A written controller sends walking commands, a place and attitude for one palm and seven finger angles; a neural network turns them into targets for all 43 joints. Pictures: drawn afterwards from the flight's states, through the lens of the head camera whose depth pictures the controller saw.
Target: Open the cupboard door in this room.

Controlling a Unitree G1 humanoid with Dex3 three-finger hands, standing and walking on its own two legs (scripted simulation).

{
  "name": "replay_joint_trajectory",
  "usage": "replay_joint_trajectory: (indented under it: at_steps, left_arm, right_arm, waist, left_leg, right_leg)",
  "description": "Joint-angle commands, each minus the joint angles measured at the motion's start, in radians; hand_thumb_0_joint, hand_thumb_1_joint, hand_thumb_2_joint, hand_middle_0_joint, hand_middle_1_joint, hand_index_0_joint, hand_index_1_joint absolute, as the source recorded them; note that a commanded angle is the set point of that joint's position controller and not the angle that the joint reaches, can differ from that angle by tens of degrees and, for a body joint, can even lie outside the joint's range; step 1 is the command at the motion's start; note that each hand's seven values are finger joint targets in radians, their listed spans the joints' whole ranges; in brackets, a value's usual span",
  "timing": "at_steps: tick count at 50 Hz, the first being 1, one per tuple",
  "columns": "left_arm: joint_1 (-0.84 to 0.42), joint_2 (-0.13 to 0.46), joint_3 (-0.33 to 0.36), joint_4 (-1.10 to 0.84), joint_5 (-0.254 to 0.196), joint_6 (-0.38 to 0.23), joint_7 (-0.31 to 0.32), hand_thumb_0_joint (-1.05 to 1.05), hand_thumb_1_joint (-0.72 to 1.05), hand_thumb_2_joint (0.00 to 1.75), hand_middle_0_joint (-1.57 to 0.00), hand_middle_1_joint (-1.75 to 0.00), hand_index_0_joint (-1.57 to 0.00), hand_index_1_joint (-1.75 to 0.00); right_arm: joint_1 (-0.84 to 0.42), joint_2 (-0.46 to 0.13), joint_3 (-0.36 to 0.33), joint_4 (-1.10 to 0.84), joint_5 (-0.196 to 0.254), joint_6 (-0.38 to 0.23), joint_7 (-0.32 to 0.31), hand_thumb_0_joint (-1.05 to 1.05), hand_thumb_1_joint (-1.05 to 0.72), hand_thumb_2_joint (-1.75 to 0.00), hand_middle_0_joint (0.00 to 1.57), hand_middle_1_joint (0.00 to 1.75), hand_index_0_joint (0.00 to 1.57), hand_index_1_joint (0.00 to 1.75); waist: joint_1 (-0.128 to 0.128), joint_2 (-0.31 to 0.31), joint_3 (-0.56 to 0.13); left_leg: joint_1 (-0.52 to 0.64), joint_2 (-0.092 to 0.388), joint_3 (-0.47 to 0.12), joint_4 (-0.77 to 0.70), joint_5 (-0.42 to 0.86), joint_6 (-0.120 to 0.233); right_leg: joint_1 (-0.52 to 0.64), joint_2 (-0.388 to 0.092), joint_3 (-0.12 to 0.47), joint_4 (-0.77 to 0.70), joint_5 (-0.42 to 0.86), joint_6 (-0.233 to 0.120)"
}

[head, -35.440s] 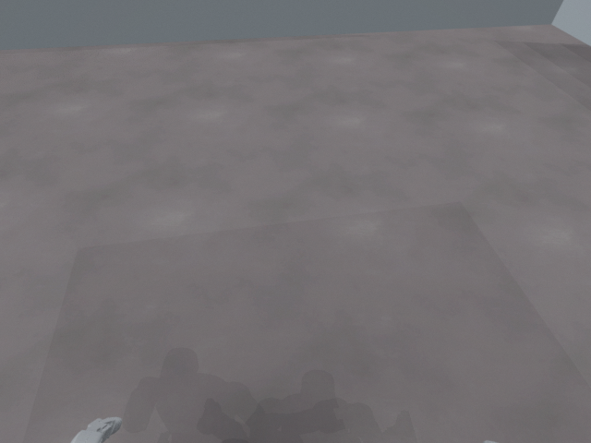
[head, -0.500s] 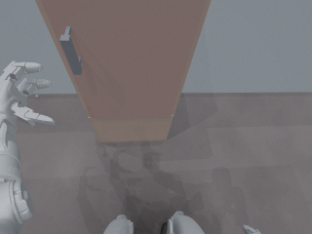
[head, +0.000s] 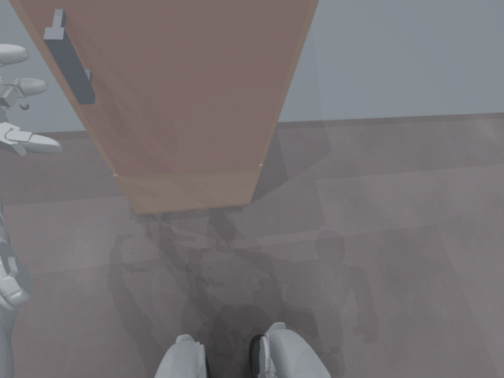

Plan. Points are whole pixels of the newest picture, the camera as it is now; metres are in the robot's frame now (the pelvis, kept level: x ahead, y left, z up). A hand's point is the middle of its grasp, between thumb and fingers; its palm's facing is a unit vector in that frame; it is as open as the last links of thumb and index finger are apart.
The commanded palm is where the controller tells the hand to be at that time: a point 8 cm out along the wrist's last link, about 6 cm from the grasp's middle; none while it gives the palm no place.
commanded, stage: move the hooked fingers beside the handle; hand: left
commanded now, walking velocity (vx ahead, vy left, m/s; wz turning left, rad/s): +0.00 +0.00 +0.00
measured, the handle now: (74, 59) +0.58 +0.23 +0.08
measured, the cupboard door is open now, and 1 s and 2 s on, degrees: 0 0 0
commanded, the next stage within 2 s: slide the fingers in behind the handle in 1.10 s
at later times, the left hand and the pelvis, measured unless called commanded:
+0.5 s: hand (31, 92) +0.53 +0.29 +0.06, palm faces +0.07 -1.00 -0.01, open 14.0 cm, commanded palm +0.51 +0.32 +0.07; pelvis +0.01 +0.00 +0.00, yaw -1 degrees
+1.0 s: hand (15, 93) +0.51 +0.29 +0.08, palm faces +0.09 -1.00 -0.03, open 14.0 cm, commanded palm +0.50 +0.33 +0.07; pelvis +0.00 +0.00 +0.00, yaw -1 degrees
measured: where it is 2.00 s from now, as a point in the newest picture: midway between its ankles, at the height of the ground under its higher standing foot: outside the picture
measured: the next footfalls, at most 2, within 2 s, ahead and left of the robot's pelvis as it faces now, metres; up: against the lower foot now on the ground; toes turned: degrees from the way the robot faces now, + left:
none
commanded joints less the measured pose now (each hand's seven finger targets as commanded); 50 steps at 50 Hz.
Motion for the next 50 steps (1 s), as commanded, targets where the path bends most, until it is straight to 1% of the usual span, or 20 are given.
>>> replay_joint_trajectory:
  at_steps: [1,4,6,8,10,13,14,19,23,24,29,33,35,39,41,42,44,45,48,50]
  left_arm:
    - [-0.431,0.358,0.053,-0.206,-0.003,-0.069,0.011,0.00,-0.50,0.30,-0.30,-1.20,-0.30,-1.20]
    - [-0.457,0.387,0.063,-0.204,0.005,-0.065,0.011,0.00,-0.50,0.30,-0.30,-1.20,-0.30,-1.20]
    - [-0.458,0.376,0.045,-0.155,0.011,-0.047,0.008,0.00,-0.50,0.30,-0.30,-1.20,-0.30,-1.20]
    - [-0.498,0.414,0.051,-0.129,0.023,-0.034,0.010,0.00,-0.50,0.30,-0.30,-1.20,-0.30,-1.20]
    - [-0.531,0.440,0.049,-0.136,0.041,-0.029,0.013,0.00,-0.50,0.30,-0.30,-1.20,-0.30,-1.20]
    - [-0.437,0.444,0.073,-0.167,0.037,-0.040,0.006,0.00,-0.50,0.30,-0.30,-1.20,-0.30,-1.20]
    - [-0.437,0.420,0.057,-0.181,0.033,-0.041,0.000,0.00,-0.50,0.30,-0.30,-1.20,-0.30,-1.20]
    - [-0.433,0.433,0.081,-0.152,0.007,-0.016,-0.018,0.00,-0.50,0.30,-0.30,-1.20,-0.30,-1.20]
    - [-0.472,0.450,0.085,-0.229,0.025,-0.040,-0.003,0.00,-0.50,0.30,-0.30,-1.20,-0.30,-1.20]
    - [-0.473,0.480,0.108,-0.266,0.028,-0.052,0.002,0.00,-0.50,0.30,-0.30,-1.20,-0.30,-1.20]
    - [-0.445,0.383,0.060,-0.246,0.005,-0.055,-0.001,0.00,-0.50,0.30,-0.30,-1.20,-0.30,-1.20]
    - [-0.359,0.322,0.026,-0.196,-0.004,-0.015,-0.020,0.00,-0.50,0.30,-0.30,-1.20,-0.30,-1.20]
    - [-0.330,0.346,0.042,-0.192,-0.001,-0.007,-0.019,0.00,-0.50,0.30,-0.30,-1.20,-0.30,-1.20]
    - [-0.387,0.368,0.055,-0.168,-0.003,-0.025,0.004,0.00,-0.50,0.30,-0.30,-1.20,-0.30,-1.20]
    - [-0.419,0.450,0.102,-0.191,0.014,-0.049,0.020,0.00,-0.50,0.30,-0.30,-1.20,-0.30,-1.20]
    - [-0.452,0.424,0.075,-0.207,0.015,-0.061,0.021,0.00,-0.50,0.30,-0.30,-1.20,-0.30,-1.20]
    - [-0.469,0.451,0.087,-0.250,0.029,-0.089,0.019,0.00,-0.50,0.30,-0.30,-1.20,-0.30,-1.20]
    - [-0.459,0.456,0.091,-0.242,0.030,-0.094,0.018,0.00,-0.50,0.30,-0.30,-1.20,-0.30,-1.20]
    - [-0.438,0.370,0.038,-0.191,0.008,-0.075,-0.013,0.00,-0.50,0.30,-0.30,-1.20,-0.30,-1.20]
    - [-0.434,0.374,0.032,-0.135,-0.002,-0.041,-0.035,0.00,-0.50,0.30,-0.30,-1.20,-0.30,-1.20]
  right_arm:
    - [0.192,-0.215,-0.081,-0.041,-0.010,-0.002,-0.014,0.00,-0.90,-0.90,0.20,0.30,0.20,0.30]
    - [0.205,-0.214,-0.076,-0.041,-0.014,0.008,-0.011,0.00,-0.90,-0.90,0.20,0.30,0.20,0.30]
    - [0.207,-0.213,-0.072,-0.041,-0.011,0.015,-0.009,0.00,-0.90,-0.90,0.20,0.30,0.20,0.30]
    - [0.210,-0.219,-0.063,-0.047,-0.011,0.020,-0.013,0.00,-0.90,-0.90,0.20,0.30,0.20,0.30]
    - [0.217,-0.219,-0.060,-0.050,-0.013,0.026,-0.014,0.00,-0.90,-0.90,0.20,0.30,0.20,0.30]
    - [0.233,-0.218,-0.067,-0.064,-0.019,0.028,-0.006,0.00,-0.90,-0.90,0.20,0.30,0.20,0.30]
    - [0.236,-0.217,-0.067,-0.061,-0.019,0.033,-0.001,0.00,-0.90,-0.90,0.20,0.30,0.20,0.30]
    - [0.235,-0.220,-0.068,-0.065,-0.012,0.041,-0.001,0.00,-0.90,-0.90,0.20,0.30,0.20,0.30]
    - [0.237,-0.214,-0.071,-0.065,-0.015,0.042,0.003,0.00,-0.90,-0.90,0.20,0.30,0.20,0.30]
    - [0.242,-0.217,-0.075,-0.061,-0.020,0.041,0.005,0.00,-0.90,-0.90,0.20,0.30,0.20,0.30]
    - [0.234,-0.208,-0.076,-0.046,-0.016,0.047,0.013,0.00,-0.90,-0.90,0.20,0.30,0.20,0.30]
    - [0.230,-0.203,-0.075,-0.057,-0.010,0.053,0.013,0.00,-0.90,-0.90,0.20,0.30,0.20,0.30]
    - [0.226,-0.206,-0.078,-0.065,-0.009,0.055,0.012,0.00,-0.90,-0.90,0.20,0.30,0.20,0.30]
    - [0.207,-0.207,-0.073,-0.074,-0.008,0.045,0.007,0.00,-0.90,-0.90,0.20,0.30,0.20,0.30]
    - [0.202,-0.211,-0.075,-0.078,-0.011,0.032,0.002,0.00,-0.90,-0.90,0.20,0.30,0.20,0.30]
    - [0.198,-0.206,-0.070,-0.077,-0.008,0.030,0.003,0.00,-0.90,-0.90,0.20,0.30,0.20,0.30]
    - [0.201,-0.207,-0.072,-0.069,-0.013,0.025,0.005,0.00,-0.90,-0.90,0.20,0.30,0.20,0.30]
    - [0.199,-0.209,-0.074,-0.065,-0.014,0.023,0.005,0.00,-0.90,-0.90,0.20,0.30,0.20,0.30]
    - [0.203,-0.208,-0.070,-0.056,-0.009,0.030,0.006,0.00,-0.90,-0.90,0.20,0.30,0.20,0.30]
    - [0.198,-0.215,-0.066,-0.050,-0.003,0.034,0.000,0.00,-0.90,-0.90,0.20,0.30,0.20,0.30]
  waist:
    - [0.000,0.223,-0.504]
    - [-0.005,0.254,-0.533]
    - [-0.020,0.229,-0.489]
    - [-0.034,0.208,-0.454]
    - [-0.038,0.243,-0.487]
    - [-0.006,0.283,-0.556]
    - [-0.010,0.290,-0.568]
    - [-0.021,0.206,-0.518]
    - [-0.017,0.285,-0.539]
    - [-0.008,0.307,-0.587]
    - [-0.020,0.316,-0.546]
    - [-0.011,0.273,-0.500]
    - [-0.002,0.232,-0.496]
    - [-0.024,0.158,-0.428]
    - [-0.013,0.167,-0.454]
    - [-0.021,0.201,-0.461]
    - [-0.007,0.302,-0.531]
    - [-0.006,0.302,-0.530]
    - [-0.027,0.271,-0.511]
    - [-0.035,0.234,-0.472]
  left_leg:
    - [0.418,0.027,-0.145,-0.106,0.585,-0.069]
    - [0.421,0.029,-0.138,-0.089,0.637,-0.068]
    - [0.383,0.028,-0.132,-0.084,0.600,-0.060]
    - [0.325,0.024,-0.131,-0.084,0.542,-0.049]
    - [0.335,0.023,-0.133,-0.081,0.541,-0.049]
    - [0.405,0.030,-0.139,-0.071,0.670,-0.063]
    - [0.438,0.038,-0.144,-0.070,0.706,-0.069]
    - [0.336,0.031,-0.123,-0.077,0.595,-0.040]
    - [0.381,0.031,-0.124,-0.069,0.629,-0.045]
    - [0.424,0.035,-0.130,-0.067,0.668,-0.054]
    - [0.480,0.043,-0.139,-0.069,0.720,-0.063]
    - [0.449,0.037,-0.130,-0.083,0.711,-0.052]
    - [0.413,0.034,-0.122,-0.088,0.680,-0.046]
    - [0.290,0.022,-0.100,-0.094,0.519,-0.030]
    - [0.256,0.016,-0.099,-0.090,0.479,-0.028]
    - [0.268,0.015,-0.095,-0.087,0.474,-0.029]
    - [0.365,0.021,-0.107,-0.077,0.551,-0.046]
    - [0.386,0.025,-0.117,-0.075,0.565,-0.052]
    - [0.411,0.029,-0.125,-0.069,0.596,-0.049]
    - [0.358,0.027,-0.123,-0.074,0.533,-0.043]
  right_leg:
    - [0.117,0.036,0.041,-0.043,0.223,-0.016]
    - [0.128,0.037,0.046,-0.037,0.268,-0.015]
    - [0.119,0.040,0.046,-0.043,0.260,-0.011]
    - [0.128,0.040,0.046,-0.040,0.251,-0.013]
    - [0.123,0.039,0.047,-0.037,0.249,-0.011]
    - [0.132,0.043,0.042,-0.026,0.293,-0.018]
    - [0.113,0.044,0.039,-0.030,0.293,-0.015]
    - [0.171,0.049,0.047,-0.041,0.312,-0.009]
    - [0.144,0.050,0.048,-0.034,0.309,-0.015]
    - [0.148,0.051,0.047,-0.034,0.312,-0.014]
    - [0.103,0.056,0.037,-0.049,0.302,-0.013]
    - [0.125,0.055,0.035,-0.061,0.314,-0.014]
    - [0.155,0.054,0.039,-0.063,0.325,-0.010]
    - [0.195,0.053,0.053,-0.063,0.303,-0.010]
    - [0.228,0.051,0.063,-0.053,0.287,-0.012]
    - [0.218,0.049,0.067,-0.052,0.284,-0.012]
    - [0.176,0.049,0.061,-0.037,0.285,-0.018]
    - [0.158,0.050,0.054,-0.036,0.271,-0.020]
    - [0.123,0.053,0.047,-0.043,0.271,-0.017]
    - [0.121,0.052,0.046,-0.050,0.252,-0.011]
